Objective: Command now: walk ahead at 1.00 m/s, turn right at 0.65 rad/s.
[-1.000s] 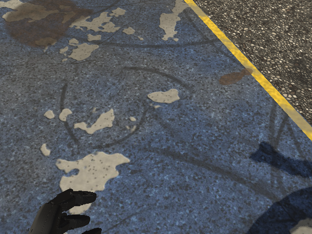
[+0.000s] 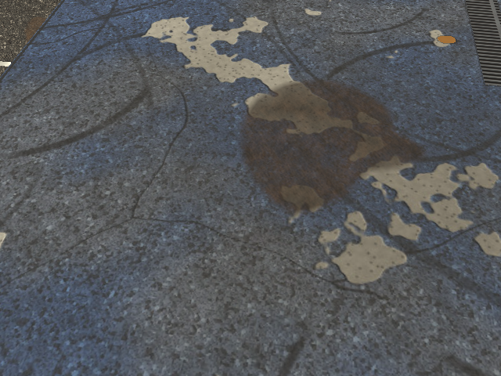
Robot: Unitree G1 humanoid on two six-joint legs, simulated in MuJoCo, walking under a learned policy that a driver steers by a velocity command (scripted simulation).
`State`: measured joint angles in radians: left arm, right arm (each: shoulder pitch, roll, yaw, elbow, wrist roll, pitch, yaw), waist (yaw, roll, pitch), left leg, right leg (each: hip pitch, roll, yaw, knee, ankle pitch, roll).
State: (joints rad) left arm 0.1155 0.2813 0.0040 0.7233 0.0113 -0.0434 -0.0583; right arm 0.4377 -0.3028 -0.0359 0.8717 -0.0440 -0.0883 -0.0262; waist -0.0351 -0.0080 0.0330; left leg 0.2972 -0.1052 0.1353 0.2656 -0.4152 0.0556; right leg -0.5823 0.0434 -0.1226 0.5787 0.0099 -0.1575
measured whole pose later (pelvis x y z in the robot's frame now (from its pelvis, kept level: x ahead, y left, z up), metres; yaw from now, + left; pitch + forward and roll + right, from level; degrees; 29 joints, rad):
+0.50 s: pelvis +0.49 -0.03 +0.01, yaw -26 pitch +3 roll +2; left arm 0.39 0.37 0.08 0.83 0.00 -0.05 -0.01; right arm 0.06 -0.28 0.01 0.60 -0.06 -0.09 -0.02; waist 0.09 -0.03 0.03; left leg -0.50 0.01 0.00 0.62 -0.18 -0.03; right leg -0.17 0.13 0.17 1.11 -0.40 -0.12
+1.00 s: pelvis +0.89 -0.28 +0.02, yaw -30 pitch +1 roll +0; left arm 0.22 0.27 0.02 0.78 0.05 -0.07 -0.01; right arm 0.38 -0.26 -0.02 0.86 0.00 -0.06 0.02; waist -0.05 0.02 0.02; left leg -0.40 0.07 -0.04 1.27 -0.27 0.08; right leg -0.30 0.04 -0.11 0.54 -0.27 -0.07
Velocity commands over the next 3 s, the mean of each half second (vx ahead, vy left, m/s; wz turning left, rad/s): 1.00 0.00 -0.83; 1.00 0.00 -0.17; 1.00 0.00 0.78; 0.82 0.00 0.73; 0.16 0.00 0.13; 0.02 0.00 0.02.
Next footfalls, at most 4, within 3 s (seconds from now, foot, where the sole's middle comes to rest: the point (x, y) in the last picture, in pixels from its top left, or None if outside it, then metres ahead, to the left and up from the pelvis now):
0.44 left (239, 303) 0.67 0.04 -0.74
0.86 right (371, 230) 0.89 -0.37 -0.74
1.30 left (364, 126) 1.36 -0.44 -0.74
1.72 right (394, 59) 1.76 -0.64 -0.74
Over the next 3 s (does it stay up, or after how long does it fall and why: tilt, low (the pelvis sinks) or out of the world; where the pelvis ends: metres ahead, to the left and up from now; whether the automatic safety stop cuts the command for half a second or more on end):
stays up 1.93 -0.49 0.04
